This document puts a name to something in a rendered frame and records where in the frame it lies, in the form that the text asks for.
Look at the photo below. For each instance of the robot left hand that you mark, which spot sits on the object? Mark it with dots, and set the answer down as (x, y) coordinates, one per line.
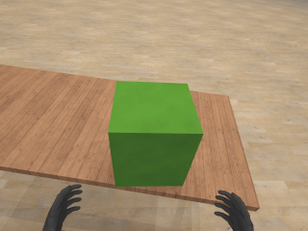
(58, 211)

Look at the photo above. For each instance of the robot right hand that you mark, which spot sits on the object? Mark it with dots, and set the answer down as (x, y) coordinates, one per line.
(239, 217)

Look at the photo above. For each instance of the carton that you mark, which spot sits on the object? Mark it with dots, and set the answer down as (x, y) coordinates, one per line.
(154, 133)

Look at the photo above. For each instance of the table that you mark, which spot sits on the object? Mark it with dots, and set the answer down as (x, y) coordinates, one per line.
(55, 125)

